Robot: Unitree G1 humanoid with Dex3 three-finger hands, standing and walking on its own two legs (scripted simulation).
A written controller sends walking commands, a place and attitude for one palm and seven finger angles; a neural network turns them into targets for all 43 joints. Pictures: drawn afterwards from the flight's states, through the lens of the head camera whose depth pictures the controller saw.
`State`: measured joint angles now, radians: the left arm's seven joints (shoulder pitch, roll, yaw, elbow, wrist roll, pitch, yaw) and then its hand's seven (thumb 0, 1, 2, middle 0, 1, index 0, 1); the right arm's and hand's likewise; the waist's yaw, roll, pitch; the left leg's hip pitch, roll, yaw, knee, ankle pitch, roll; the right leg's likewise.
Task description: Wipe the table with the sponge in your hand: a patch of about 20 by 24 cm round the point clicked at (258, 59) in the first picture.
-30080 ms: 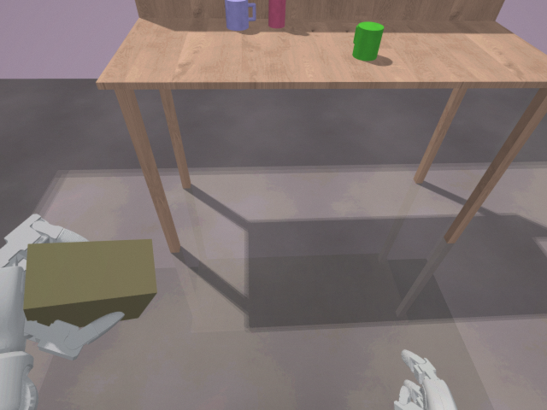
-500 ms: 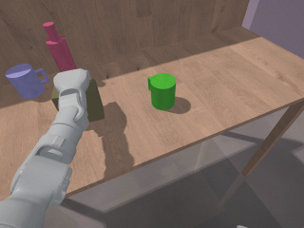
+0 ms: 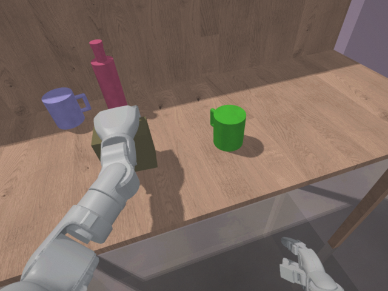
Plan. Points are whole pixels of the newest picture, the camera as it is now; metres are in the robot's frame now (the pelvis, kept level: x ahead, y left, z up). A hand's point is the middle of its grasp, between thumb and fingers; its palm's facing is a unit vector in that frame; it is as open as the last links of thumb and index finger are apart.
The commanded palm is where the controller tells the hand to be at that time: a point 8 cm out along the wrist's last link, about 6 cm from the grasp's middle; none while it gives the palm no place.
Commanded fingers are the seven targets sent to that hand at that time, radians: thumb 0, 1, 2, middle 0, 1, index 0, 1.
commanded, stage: wipe back along the third lane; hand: left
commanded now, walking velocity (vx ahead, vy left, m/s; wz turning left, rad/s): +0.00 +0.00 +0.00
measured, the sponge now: (129, 152) +0.39 +0.20 +0.09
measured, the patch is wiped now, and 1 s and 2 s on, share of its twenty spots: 0.95 0.95 0.95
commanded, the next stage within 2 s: slide back across to the middle lane in 1.02 s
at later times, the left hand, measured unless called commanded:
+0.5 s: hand (129, 158) +0.34 +0.17 +0.13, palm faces +0.13 -0.08 -0.99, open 10.3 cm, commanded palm +0.29 +0.16 +0.16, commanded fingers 0.00 0.10 1.30 -1.20 -1.60 -1.20 -1.60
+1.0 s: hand (134, 174) +0.30 +0.15 +0.13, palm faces +0.17 -0.13 -0.98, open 10.3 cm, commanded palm +0.24 +0.13 +0.16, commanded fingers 0.00 0.10 1.30 -1.20 -1.60 -1.20 -1.60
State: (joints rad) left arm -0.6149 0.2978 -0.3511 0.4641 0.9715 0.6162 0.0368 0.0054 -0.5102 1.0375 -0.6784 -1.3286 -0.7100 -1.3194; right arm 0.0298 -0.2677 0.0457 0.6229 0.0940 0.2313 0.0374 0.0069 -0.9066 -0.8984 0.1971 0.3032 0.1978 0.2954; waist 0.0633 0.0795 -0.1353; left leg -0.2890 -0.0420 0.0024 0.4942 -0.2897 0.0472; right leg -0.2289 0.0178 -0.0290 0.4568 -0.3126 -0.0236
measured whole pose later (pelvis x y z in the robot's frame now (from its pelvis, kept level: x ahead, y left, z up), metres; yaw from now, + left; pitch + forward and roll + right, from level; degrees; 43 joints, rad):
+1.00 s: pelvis -0.02 -0.04 +0.00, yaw -2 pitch +0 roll +1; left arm -0.20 0.34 -0.33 -0.08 0.96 0.67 0.03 0.01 -0.50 1.04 -0.66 -1.34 -0.69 -1.33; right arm 0.00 -0.29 0.05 0.60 0.10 0.23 0.05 0.01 -0.91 -0.90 0.20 0.30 0.20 0.30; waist 0.09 0.11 -0.09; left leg -0.21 0.00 0.02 0.49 -0.29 0.00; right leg -0.18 0.06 -0.02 0.50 -0.32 -0.07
